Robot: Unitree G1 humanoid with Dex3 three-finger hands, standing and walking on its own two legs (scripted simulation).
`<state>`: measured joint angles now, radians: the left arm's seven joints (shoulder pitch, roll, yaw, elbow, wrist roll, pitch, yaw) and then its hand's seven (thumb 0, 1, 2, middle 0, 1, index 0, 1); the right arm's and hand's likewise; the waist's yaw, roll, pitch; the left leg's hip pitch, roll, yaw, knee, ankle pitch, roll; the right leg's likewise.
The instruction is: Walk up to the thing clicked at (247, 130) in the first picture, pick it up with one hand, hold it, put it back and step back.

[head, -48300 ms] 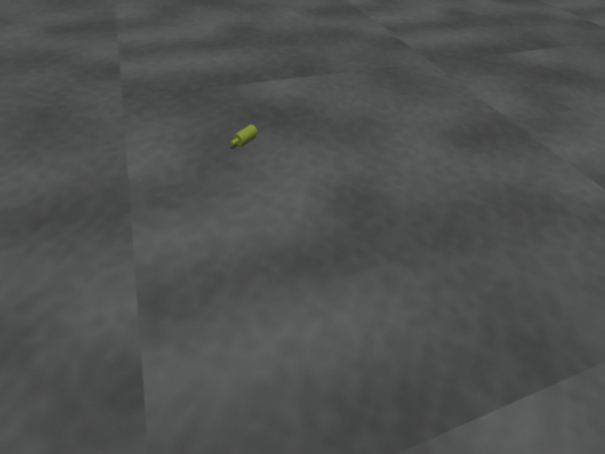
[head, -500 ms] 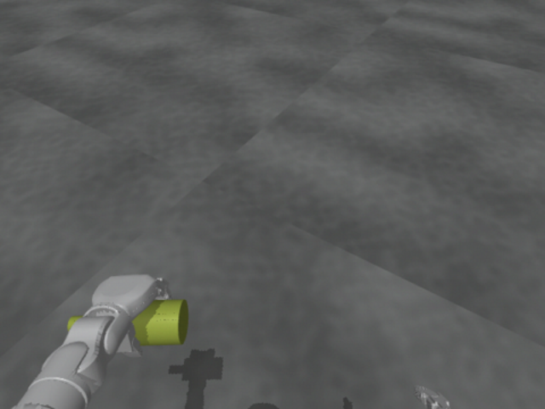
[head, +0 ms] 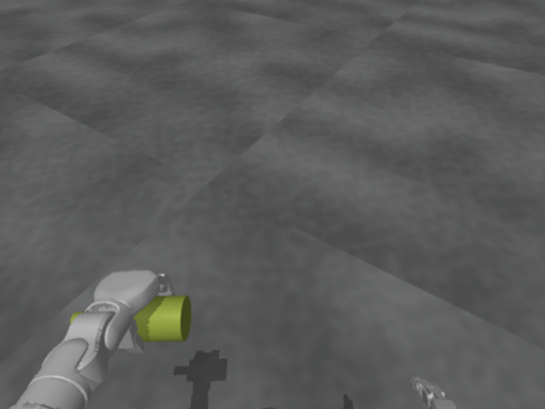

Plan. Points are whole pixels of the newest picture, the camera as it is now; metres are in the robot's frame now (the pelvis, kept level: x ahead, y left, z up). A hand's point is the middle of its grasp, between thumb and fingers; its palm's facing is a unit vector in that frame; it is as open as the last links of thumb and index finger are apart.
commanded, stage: hold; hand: left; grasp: from above
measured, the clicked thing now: (130, 319) +0.30 +0.24 -0.06
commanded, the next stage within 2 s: crouch in 0.34 s
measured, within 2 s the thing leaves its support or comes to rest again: neither
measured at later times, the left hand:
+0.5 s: hand (136, 309) +0.30 +0.23 -0.04, palm faces -0.47 -0.05 -0.88, open 10.0 cm
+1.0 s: hand (162, 337) +0.32 +0.23 -0.20, palm faces -0.44 +0.04 -0.90, open 10.0 cm
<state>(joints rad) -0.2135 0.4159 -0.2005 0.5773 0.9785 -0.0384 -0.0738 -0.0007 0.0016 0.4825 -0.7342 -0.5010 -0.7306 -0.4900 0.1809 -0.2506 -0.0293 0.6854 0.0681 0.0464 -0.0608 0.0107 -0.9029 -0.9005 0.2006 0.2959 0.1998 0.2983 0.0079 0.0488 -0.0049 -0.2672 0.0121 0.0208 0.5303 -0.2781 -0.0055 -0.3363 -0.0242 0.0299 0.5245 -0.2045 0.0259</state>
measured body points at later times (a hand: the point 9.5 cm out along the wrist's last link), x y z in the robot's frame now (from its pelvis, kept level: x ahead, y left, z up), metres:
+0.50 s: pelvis +0.01 +0.00 +0.00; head +0.02 -0.01 +0.45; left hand +0.32 +0.23 +0.02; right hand +0.15 -0.25 -0.12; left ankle +0.00 +0.12 -0.73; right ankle +0.04 -0.14 -0.73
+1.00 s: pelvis -0.02 +0.01 -0.09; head +0.09 +0.02 +0.35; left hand +0.34 +0.23 -0.15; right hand +0.07 -0.28 -0.20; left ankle +0.00 +0.12 -0.73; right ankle +0.04 -0.13 -0.73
